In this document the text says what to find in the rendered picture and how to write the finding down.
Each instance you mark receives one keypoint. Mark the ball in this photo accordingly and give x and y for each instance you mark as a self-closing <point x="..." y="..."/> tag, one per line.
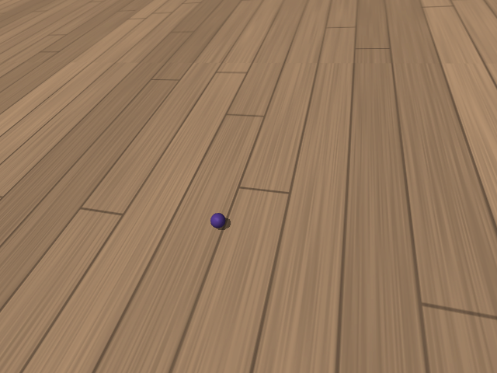
<point x="217" y="220"/>

